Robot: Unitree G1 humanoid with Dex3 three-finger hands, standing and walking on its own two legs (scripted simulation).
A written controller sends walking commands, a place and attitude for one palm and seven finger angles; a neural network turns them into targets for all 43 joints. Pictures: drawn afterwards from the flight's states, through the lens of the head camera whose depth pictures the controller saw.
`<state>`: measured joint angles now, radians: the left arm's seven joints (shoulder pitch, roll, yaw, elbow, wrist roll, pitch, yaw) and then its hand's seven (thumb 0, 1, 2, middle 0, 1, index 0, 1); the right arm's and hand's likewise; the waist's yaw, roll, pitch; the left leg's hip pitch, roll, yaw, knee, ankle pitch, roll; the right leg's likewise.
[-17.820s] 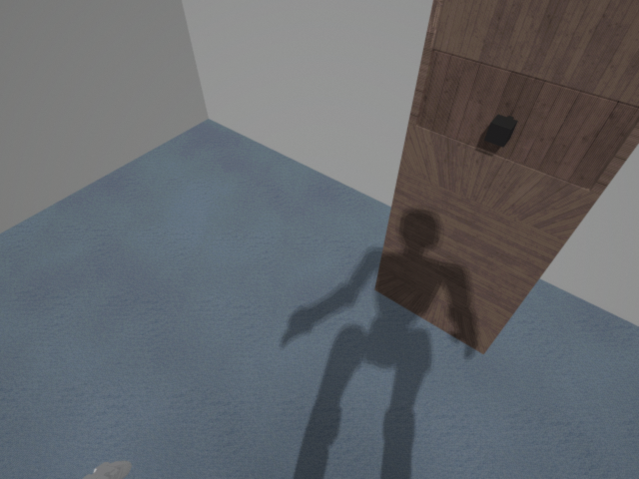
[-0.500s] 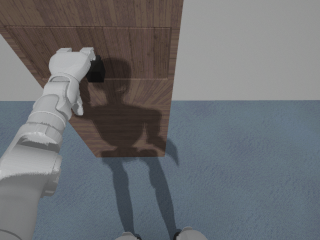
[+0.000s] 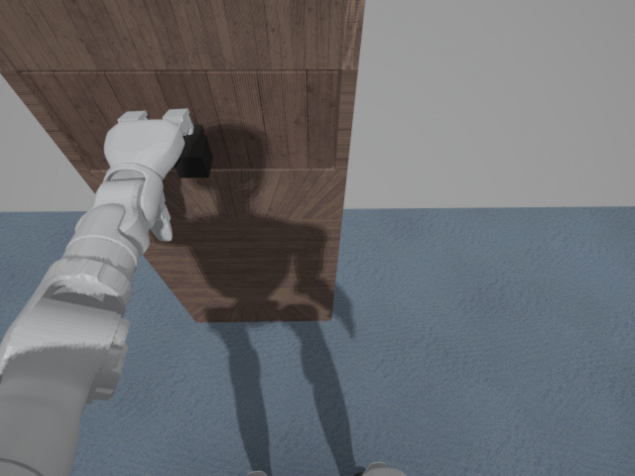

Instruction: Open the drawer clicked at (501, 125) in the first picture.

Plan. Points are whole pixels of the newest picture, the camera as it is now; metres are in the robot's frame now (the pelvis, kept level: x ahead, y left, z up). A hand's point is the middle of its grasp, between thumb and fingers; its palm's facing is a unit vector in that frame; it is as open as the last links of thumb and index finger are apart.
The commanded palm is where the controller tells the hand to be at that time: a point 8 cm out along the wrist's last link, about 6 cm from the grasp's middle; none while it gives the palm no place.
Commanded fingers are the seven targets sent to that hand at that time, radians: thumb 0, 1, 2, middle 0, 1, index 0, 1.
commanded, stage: close the thumb around the handle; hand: left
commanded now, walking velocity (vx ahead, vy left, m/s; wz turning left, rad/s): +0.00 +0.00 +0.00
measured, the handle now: (194, 146) +0.54 +0.14 +0.07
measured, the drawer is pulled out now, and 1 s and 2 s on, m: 0.00 0.00 0.07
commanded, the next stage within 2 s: pull the drawer open in 0.74 s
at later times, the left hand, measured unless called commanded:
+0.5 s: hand (162, 175) +0.50 +0.19 +0.06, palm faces -0.05 -0.02 -1.00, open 8.5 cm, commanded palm +0.49 +0.18 +0.11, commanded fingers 0.00 0.84 0.88 -0.40 -1.34 -0.40 -1.34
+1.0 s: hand (162, 177) +0.50 +0.19 +0.06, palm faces -0.06 -0.04 -1.00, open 5.3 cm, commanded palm +0.46 +0.18 +0.11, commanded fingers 0.00 0.90 0.90 -0.40 -1.35 -0.40 -1.35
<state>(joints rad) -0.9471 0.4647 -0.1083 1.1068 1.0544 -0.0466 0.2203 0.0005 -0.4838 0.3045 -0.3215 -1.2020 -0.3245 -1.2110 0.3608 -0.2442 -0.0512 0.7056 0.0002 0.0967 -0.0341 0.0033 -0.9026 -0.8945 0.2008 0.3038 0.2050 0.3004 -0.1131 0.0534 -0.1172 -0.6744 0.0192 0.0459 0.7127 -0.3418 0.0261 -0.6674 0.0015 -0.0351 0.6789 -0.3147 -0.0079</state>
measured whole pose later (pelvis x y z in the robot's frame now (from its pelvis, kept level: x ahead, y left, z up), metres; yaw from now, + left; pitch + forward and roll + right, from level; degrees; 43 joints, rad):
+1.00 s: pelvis +0.01 +0.00 +0.00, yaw -1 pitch +17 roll -1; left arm -0.84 0.45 -0.08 1.00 1.05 -0.05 0.22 0.00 0.88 0.90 -0.42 -1.35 -0.32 -1.29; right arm 0.36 -0.26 -0.07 0.70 -0.01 0.12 -0.02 0.00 -0.90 -0.89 0.20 0.30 0.20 0.30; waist -0.09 0.05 -0.13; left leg -0.62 0.02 0.06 0.69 -0.36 0.02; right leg -0.62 0.01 -0.02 0.66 -0.33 -0.01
